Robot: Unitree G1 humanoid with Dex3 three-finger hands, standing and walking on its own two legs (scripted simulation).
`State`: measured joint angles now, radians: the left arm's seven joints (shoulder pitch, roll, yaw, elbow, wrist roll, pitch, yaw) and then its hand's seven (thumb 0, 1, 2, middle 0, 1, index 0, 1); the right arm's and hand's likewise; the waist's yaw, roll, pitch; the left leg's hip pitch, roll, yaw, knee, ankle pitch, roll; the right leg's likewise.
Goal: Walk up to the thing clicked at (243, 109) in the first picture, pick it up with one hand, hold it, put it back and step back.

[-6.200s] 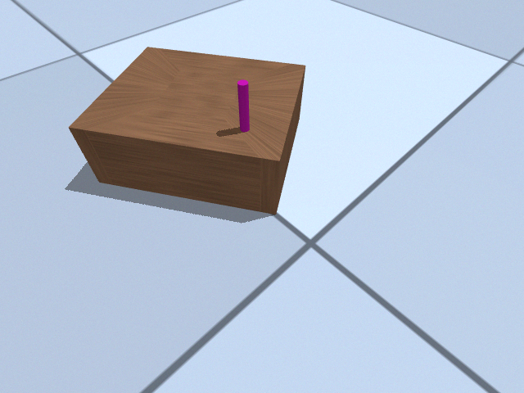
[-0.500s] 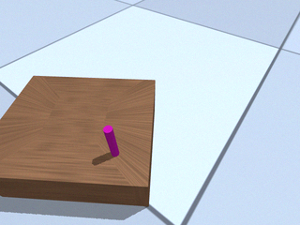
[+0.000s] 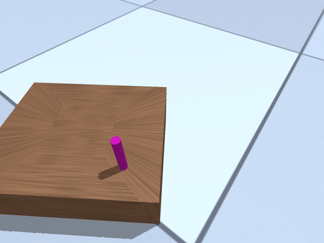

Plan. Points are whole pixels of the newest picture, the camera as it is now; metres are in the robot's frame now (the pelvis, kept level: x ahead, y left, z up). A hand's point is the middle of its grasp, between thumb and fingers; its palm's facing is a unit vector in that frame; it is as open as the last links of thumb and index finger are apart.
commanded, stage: stand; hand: left
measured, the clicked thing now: (119, 154) +0.53 +0.21 -0.31
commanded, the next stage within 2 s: go down in 0.14 s
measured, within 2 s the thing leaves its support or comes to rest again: neither
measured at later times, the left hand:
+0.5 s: hand (74, 241) +0.16 +0.26 -0.15, palm faces +0.05 -0.94 -0.33, open 11.6 cm
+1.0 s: hand (68, 241) +0.16 +0.27 -0.15, palm faces +0.04 -0.95 -0.32, open 17.1 cm
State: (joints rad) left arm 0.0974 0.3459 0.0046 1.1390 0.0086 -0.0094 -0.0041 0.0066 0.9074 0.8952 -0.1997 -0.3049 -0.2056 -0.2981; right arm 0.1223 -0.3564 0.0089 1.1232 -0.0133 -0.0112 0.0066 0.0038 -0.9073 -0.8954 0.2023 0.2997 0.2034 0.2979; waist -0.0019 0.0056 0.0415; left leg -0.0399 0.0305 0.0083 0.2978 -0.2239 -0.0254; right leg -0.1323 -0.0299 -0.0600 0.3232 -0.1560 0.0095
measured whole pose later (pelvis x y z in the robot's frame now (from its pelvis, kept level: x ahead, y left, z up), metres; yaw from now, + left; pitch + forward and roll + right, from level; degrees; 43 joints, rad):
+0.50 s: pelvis -0.01 +0.00 -0.01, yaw +0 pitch +5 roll +0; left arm -0.02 0.34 0.16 0.94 0.05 0.06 -0.02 0.01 0.44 0.43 -0.07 -0.09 -0.08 -0.07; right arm 0.23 -0.25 -0.01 0.80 0.03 -0.05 -0.04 0.01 -1.00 -0.92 0.20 0.30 0.20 0.30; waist -0.02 -0.02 0.03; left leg -0.30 0.03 0.01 0.52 -0.30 -0.02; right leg -0.38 -0.03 -0.05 0.51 -0.21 0.01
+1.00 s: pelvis +0.01 +0.02 -0.04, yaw +0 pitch +9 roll -2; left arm 0.23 0.33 0.14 0.42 0.03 0.41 -0.04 0.00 -0.46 0.03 -0.08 -0.05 -0.09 -0.04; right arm 0.23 -0.25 0.01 0.63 0.02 -0.15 -0.08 0.01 -0.87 -0.88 0.20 0.30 0.20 0.30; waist -0.03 0.02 -0.08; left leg -0.48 0.03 -0.01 0.79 -0.46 0.00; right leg -0.52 -0.04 -0.06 0.71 -0.34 0.03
